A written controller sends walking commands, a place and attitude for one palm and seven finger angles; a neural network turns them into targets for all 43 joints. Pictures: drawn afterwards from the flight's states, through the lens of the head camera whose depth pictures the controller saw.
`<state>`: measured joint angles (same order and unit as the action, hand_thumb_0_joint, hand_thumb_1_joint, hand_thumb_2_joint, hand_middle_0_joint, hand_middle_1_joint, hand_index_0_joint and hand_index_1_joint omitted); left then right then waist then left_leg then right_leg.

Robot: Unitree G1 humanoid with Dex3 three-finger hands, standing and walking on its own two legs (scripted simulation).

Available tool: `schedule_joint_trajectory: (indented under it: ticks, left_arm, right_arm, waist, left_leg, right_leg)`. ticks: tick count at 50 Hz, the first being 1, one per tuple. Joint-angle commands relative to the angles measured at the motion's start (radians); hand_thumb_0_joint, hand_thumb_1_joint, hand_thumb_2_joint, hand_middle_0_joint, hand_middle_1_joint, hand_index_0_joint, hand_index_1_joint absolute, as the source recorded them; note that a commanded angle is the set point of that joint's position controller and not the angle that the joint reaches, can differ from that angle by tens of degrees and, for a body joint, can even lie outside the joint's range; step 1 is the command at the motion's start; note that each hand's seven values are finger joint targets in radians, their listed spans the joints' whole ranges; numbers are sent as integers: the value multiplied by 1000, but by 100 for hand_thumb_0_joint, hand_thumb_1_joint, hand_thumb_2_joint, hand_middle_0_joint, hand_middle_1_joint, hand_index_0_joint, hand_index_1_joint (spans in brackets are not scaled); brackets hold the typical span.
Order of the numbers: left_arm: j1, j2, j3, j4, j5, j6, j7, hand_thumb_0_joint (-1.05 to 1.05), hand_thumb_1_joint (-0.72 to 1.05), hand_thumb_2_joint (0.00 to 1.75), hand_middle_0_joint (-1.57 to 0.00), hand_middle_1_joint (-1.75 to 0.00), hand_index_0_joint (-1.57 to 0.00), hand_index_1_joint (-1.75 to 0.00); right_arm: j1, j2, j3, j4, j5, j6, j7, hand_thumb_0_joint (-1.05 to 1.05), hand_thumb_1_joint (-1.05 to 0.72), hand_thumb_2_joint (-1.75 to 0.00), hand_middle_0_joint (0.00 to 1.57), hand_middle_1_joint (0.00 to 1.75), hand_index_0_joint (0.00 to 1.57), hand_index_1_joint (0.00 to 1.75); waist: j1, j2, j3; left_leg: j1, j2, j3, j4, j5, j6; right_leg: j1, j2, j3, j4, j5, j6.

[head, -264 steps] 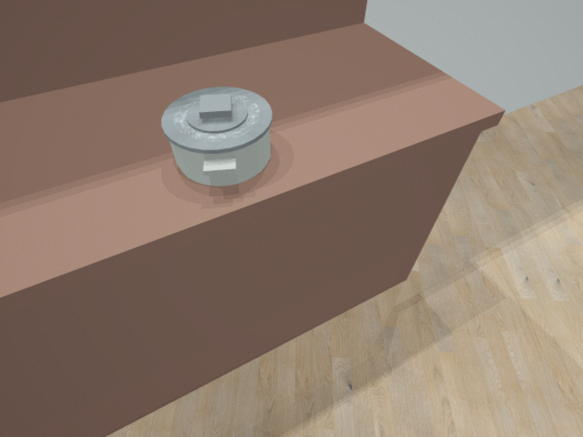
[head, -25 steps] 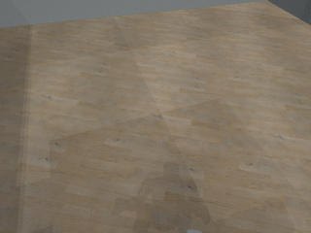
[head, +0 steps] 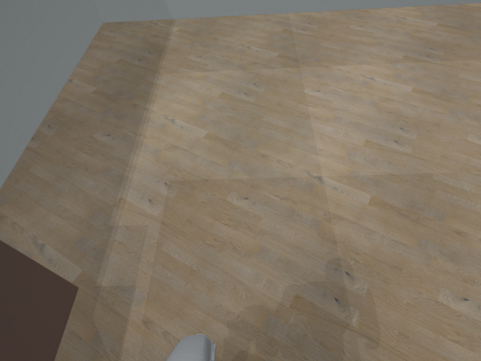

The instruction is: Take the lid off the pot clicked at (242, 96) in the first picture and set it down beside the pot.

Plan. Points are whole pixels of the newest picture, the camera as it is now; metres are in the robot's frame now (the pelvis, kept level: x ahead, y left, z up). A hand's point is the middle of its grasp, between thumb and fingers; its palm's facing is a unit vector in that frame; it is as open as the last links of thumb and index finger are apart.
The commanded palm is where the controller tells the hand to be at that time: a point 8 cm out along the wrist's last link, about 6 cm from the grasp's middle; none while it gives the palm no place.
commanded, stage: turn to face it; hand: left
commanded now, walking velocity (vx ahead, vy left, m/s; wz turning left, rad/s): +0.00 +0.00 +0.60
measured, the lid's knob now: out of the picture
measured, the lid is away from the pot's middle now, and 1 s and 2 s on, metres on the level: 0.00 0.00 0.00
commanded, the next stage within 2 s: none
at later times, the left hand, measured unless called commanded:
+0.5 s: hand out of the picture +0.04 +0.29 -0.17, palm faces +0.33 -0.91 -0.24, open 7.4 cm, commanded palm none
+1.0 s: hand out of the picture +0.03 +0.20 -0.14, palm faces +0.53 -0.79 -0.30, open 7.4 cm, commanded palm none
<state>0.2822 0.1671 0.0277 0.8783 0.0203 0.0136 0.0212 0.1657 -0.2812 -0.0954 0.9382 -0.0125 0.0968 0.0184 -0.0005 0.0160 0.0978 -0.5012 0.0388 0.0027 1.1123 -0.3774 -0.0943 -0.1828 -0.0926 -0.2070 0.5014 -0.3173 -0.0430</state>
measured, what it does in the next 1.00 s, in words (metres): steps on the spot, turning left: left foot, then right foot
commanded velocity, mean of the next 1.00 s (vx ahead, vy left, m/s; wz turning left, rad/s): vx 0.00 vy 0.00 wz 0.60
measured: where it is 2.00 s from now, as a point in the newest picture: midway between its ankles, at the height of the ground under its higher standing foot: outside the picture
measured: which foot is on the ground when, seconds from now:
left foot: up 0.00-0.20, down 0.22-0.78, up 0.80-1.00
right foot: down 0.00-0.22, up 0.24-0.76, down 0.78-1.00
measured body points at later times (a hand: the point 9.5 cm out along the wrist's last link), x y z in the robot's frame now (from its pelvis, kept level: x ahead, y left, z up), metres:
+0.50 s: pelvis +0.01 +0.05 +0.00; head +0.04 +0.09 +0.45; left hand +0.03 +0.33 -0.15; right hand +0.18 -0.17 -0.12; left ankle -0.01 +0.12 -0.74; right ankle +0.05 -0.13 -0.65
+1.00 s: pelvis +0.05 -0.02 +0.00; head +0.11 -0.04 +0.45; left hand +0.00 +0.24 -0.11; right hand +0.24 -0.23 -0.16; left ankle -0.06 +0.11 -0.63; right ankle +0.08 -0.10 -0.74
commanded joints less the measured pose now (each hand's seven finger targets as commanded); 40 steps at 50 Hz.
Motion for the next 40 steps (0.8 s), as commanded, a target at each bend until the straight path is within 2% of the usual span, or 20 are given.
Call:
schedule_joint_trajectory:
  ticks: [1,6,8,9,10,11,12,13,14,15,16,18,21,30,34,36,37,38,39,40]
  left_arm:
    - [93,212,64,-44,9,-22,21,0,90,90,-20,-30,-20,-30]
    - [76,235,77,-41,13,-11,17,0,90,90,-20,-30,-20,-30]
    - [54,245,83,-39,6,-10,12,0,90,90,-20,-30,-20,-30]
    - [40,245,86,-41,-1,-8,10,0,90,90,-20,-30,-20,-30]
    - [41,209,82,-62,-8,-6,2,0,90,90,-20,-30,-20,-30]
    - [-13,158,59,-105,-10,-5,-2,0,90,90,-20,-30,-20,-30]
    - [-50,192,62,-117,-2,12,7,0,90,90,-20,-30,-20,-30]
    - [-85,184,66,-109,4,21,11,0,90,90,-20,-30,-20,-30]
    - [-84,185,71,-96,1,21,8,0,90,90,-20,-30,-20,-30]
    - [-83,194,73,-77,2,22,3,0,90,90,-20,-30,-20,-30]
    - [-53,195,75,-62,1,20,-4,0,90,90,-20,-30,-20,-30]
    - [-31,187,75,-48,3,22,-7,0,90,90,-20,-30,-20,-30]
    - [-47,194,75,-53,3,23,-3,0,90,90,-20,-30,-20,-30]
    - [-215,178,61,-126,-11,15,4,0,90,90,-20,-30,-20,-30]
    - [-181,170,54,-129,-20,8,8,0,90,90,-20,-30,-20,-30]
    - [-116,184,55,-112,-22,-2,11,0,90,90,-20,-30,-20,-30]
    - [-75,195,60,-103,-23,-12,13,0,90,90,-20,-30,-20,-30]
    - [-55,256,71,-99,-15,-20,20,0,90,90,-20,-30,-20,-30]
    - [-34,327,84,-102,-3,-19,27,0,90,90,-20,-30,-20,-30]
    - [-21,318,78,-106,-6,-14,28,0,90,90,-20,-30,-20,-30]
  right_arm:
    - [-141,-34,4,-117,3,-43,4,0,-90,-90,20,30,20,30]
    - [-138,-10,17,-125,10,-62,4,0,-90,-90,20,30,20,30]
    - [-79,-24,14,-117,7,-71,1,0,-90,-90,20,30,20,30]
    - [-7,-52,5,-100,3,-79,0,0,-90,-90,20,30,20,30]
    - [75,-145,-20,-86,-3,-89,-6,0,-90,-90,20,30,20,30]
    - [139,-244,-45,-78,7,-87,-13,0,-90,-90,20,30,20,30]
    - [165,-240,-41,-55,11,-74,-16,0,-90,-90,20,30,20,30]
    - [126,-191,-30,-58,5,-78,-27,0,-90,-90,20,30,20,30]
    - [59,-170,-21,-81,2,-81,-35,0,-90,-90,20,30,20,30]
    - [7,-145,-10,-96,1,-83,-35,0,-90,-90,20,30,20,30]
    - [-26,-131,-3,-107,4,-89,-34,0,-90,-90,20,30,20,30]
    - [-27,-130,-4,-109,6,-96,-32,0,-90,-90,20,30,20,30]
    - [7,-132,-7,-101,8,-97,-31,0,-90,-90,20,30,20,30]
    - [104,-152,-26,-79,-6,-86,-35,0,-90,-90,20,30,20,30]
    - [81,-159,-30,-86,-8,-79,-37,0,-90,-90,20,30,20,30]
    - [48,-154,-33,-90,-1,-77,-36,0,-90,-90,20,30,20,30]
    - [47,-137,-30,-92,6,-78,-35,0,-90,-90,20,30,20,30]
    - [72,-79,-22,-92,19,-80,-30,0,-90,-90,20,30,20,30]
    - [75,-38,-16,-117,15,-79,-32,0,-90,-90,20,30,20,30]
    - [61,-95,-28,-114,-1,-72,-31,0,-90,-90,20,30,20,30]
  waist:
    - [61,-194,-97]
    - [63,-221,-135]
    - [25,-208,-168]
    - [-16,-155,-207]
    - [-60,51,-270]
    - [-92,302,-268]
    - [-93,190,-257]
    - [-79,172,-192]
    - [-48,183,-158]
    - [-23,142,-111]
    - [6,120,-110]
    - [19,106,-108]
    - [14,117,-115]
    - [-44,113,-127]
    - [-27,145,-164]
    - [7,122,-187]
    - [27,81,-208]
    - [33,-95,-230]
    - [45,-328,-215]
    - [43,-194,-178]
  left_leg:
    - [-107,0,37,-114,-57,14]
    - [70,-19,100,-368,-59,53]
    - [185,-33,124,-532,52,69]
    - [328,-30,106,-676,193,85]
    - [564,128,-104,-730,445,161]
    - [660,354,-410,-711,930,283]
    - [622,383,-358,-685,951,336]
    - [536,324,-324,-718,839,309]
    - [483,277,-315,-729,758,293]
    - [416,226,-271,-747,709,266]
    - [394,191,-231,-761,660,246]
    - [380,149,-194,-774,659,226]
    - [381,130,-217,-784,618,224]
    - [418,158,-409,-742,591,286]
    - [353,137,-453,-690,659,271]
    - [290,106,-452,-634,626,238]
    - [223,66,-427,-587,514,195]
    - [23,-2,-336,-480,192,128]
    - [-143,-137,-117,-239,-227,47]
    - [-97,-93,-128,-48,-250,52]
  right_leg:
    - [214,-268,205,-113,588,-110]
    - [173,-288,138,-42,650,-98]
    - [144,-278,80,39,626,-57]
    - [82,-252,35,172,571,-10]
    - [-146,-166,-3,400,279,64]
    - [-413,-26,54,605,-338,134]
    - [-443,-36,169,674,-347,119]
    - [-460,-45,199,694,-274,123]
    - [-460,-43,215,711,-198,133]
    - [-434,-37,228,717,-120,136]
    - [-411,-34,225,715,-65,143]
    - [-387,-17,219,699,-13,152]
    - [-379,-7,230,661,18,163]
    - [-357,44,252,412,-93,153]
    - [-192,91,244,230,-98,126]
    - [-52,100,243,53,14,117]
    - [73,70,251,-110,130,116]
    - [278,-104,397,-195,183,75]
    - [315,-367,656,-203,322,-47]
    - [144,-405,616,-201,323,-122]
